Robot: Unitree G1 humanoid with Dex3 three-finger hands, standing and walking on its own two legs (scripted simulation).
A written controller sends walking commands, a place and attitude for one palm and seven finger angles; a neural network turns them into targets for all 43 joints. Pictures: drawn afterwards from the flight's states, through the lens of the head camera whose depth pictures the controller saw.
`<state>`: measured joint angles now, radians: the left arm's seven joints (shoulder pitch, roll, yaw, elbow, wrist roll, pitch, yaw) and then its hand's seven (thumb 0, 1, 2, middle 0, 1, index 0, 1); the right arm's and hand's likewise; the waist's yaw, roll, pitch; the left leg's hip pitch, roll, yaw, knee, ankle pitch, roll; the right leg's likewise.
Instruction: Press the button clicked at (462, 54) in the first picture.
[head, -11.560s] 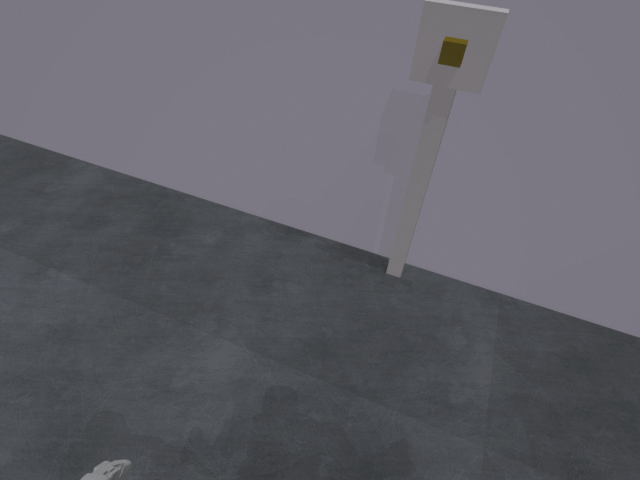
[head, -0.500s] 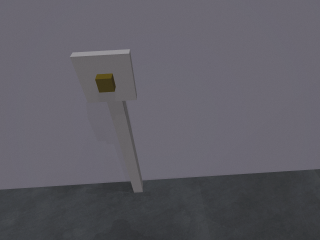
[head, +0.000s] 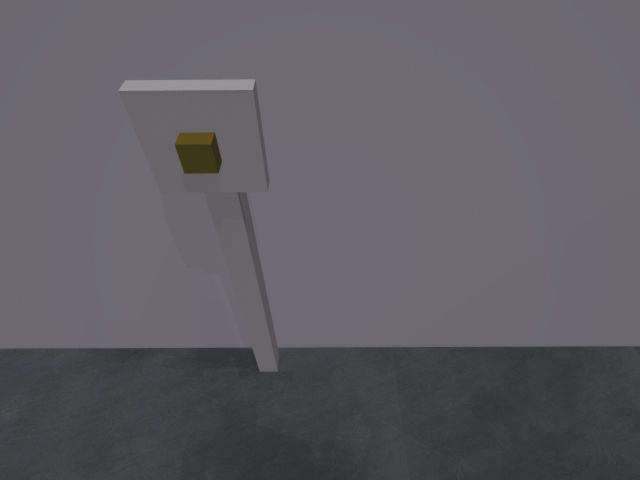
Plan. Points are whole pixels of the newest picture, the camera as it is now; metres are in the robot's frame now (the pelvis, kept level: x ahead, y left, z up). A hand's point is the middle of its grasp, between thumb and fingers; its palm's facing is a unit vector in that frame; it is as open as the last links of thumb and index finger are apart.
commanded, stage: shuffle to correct the standing spot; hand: left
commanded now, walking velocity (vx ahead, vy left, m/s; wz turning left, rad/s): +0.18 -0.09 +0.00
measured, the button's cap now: (199, 151) +0.52 +0.21 +0.14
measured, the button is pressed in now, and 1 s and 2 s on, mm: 0 0 0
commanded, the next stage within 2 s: come to a stop and stand still in 0.06 s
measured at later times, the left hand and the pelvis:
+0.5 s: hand out of the picture +0.09 +0.19 -0.16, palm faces +0.07 -0.97 -0.22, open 7.3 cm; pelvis +0.07 +0.00 +0.01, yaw +3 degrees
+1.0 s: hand out of the picture +0.08 +0.14 -0.15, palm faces +0.13 -0.96 -0.26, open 7.3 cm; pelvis +0.03 -0.06 +0.01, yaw +4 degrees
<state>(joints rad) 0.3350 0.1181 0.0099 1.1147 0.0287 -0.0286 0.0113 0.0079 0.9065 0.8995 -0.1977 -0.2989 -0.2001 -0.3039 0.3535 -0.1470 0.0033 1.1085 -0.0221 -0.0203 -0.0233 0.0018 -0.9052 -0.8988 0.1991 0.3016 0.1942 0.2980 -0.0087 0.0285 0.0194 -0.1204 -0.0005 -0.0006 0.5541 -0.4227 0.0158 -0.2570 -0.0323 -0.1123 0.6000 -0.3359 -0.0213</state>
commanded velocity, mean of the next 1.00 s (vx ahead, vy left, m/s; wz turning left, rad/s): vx -0.03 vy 0.04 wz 0.00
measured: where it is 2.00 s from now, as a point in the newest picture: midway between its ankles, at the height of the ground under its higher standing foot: outside the picture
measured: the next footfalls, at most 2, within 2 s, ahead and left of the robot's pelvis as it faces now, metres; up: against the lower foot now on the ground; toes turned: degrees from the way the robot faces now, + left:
left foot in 0.20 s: +0.06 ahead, +0.10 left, +0.00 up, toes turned +8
right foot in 0.62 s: +0.15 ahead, -0.14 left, +0.00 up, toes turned -3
